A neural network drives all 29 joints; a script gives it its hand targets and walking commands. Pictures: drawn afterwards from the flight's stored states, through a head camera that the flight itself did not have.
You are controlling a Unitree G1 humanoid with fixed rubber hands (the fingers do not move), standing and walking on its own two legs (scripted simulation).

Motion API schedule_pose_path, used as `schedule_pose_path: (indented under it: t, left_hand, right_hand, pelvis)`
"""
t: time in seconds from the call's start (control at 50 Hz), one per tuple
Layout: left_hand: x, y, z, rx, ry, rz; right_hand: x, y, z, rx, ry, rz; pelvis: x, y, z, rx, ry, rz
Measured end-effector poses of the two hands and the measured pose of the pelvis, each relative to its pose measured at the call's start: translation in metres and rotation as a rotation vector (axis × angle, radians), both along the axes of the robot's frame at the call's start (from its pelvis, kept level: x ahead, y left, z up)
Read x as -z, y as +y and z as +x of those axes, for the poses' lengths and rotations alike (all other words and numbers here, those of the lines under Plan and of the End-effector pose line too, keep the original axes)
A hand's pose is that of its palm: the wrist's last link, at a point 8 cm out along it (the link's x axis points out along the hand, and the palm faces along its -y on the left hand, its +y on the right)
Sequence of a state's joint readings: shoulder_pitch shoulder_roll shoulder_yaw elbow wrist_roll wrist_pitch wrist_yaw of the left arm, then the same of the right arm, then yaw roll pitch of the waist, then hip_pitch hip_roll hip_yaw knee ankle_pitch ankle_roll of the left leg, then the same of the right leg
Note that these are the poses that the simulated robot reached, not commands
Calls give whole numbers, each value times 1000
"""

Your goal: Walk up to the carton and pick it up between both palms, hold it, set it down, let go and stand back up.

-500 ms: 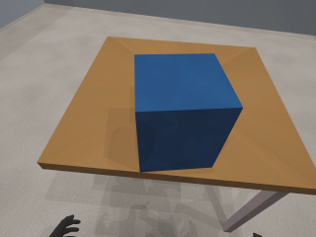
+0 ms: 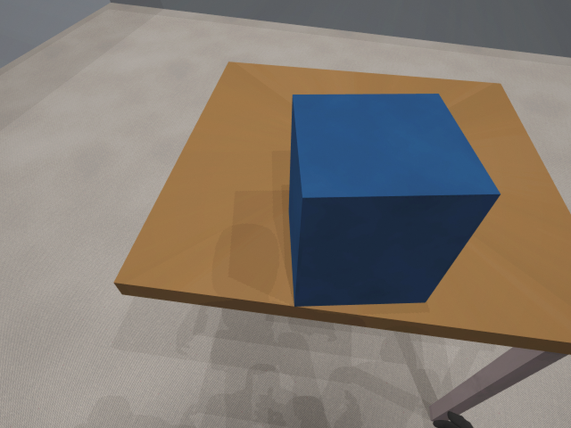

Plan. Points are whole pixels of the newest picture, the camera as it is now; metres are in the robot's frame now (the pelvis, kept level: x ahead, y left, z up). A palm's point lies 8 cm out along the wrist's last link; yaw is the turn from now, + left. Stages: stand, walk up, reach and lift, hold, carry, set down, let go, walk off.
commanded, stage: walk up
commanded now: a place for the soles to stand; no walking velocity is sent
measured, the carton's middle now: (363, 205) +0.42 -0.09 +0.09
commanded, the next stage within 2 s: reach and lift in 1.46 s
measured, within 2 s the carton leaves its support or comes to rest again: neither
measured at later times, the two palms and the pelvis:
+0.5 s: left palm out of the picture +0.12 +0.26 -0.09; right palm out of the picture +0.08 -0.27 -0.10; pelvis +0.01 +0.00 +0.00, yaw -7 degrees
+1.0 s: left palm (118, 417) +0.16 +0.25 -0.08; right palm out of the picture +0.04 -0.28 -0.10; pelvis +0.00 +0.00 +0.00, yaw -13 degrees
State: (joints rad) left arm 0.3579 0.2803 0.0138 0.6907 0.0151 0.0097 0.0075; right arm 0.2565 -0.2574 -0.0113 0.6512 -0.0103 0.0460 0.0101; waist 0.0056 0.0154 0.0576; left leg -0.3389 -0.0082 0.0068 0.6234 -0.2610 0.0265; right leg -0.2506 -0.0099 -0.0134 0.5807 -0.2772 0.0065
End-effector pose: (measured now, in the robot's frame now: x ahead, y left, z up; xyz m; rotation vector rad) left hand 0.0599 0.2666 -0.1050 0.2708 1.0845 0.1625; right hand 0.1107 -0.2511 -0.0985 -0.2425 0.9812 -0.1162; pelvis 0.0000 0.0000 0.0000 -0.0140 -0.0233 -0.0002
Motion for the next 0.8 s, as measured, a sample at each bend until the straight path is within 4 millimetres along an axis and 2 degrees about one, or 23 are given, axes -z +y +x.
schedule_pose_path:
  t: [0.16,0.58,0.8]
  left_hand:
    - [-10,-1,13,33,-28,-21]
    - [-16,-12,66,169,-96,-2]
    - [-19,-18,88,237,-116,12]
  right_hand:
    - [-2,6,-4,24,-13,25]
    - [-2,-19,-31,131,1,-13]
    - [3,-27,-55,187,25,-20]
  pelvis:
    - [-6,5,2,33,5,6]
    - [-3,3,5,141,7,23]
    - [0,3,4,196,9,28]
